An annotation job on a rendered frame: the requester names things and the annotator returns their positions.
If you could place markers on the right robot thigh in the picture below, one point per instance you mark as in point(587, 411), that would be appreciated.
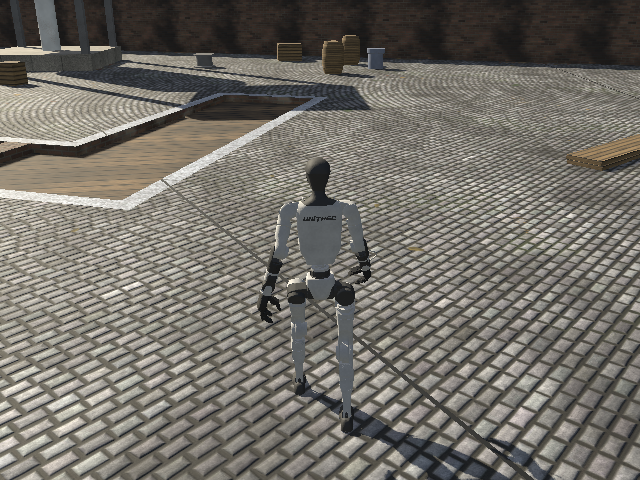
point(345, 306)

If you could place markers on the left robot hand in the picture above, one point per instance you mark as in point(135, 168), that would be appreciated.
point(262, 304)

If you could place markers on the robot left forearm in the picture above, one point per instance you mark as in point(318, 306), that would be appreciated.
point(271, 275)

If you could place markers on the left robot foot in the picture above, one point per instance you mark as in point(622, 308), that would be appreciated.
point(299, 387)

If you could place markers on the robot left upper arm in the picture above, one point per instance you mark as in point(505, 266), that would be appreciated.
point(286, 213)

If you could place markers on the robot right forearm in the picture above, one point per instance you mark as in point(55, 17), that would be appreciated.
point(363, 258)

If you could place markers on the right robot hand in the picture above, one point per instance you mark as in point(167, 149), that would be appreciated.
point(356, 270)

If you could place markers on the robot right upper arm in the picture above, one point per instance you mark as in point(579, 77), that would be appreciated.
point(350, 211)

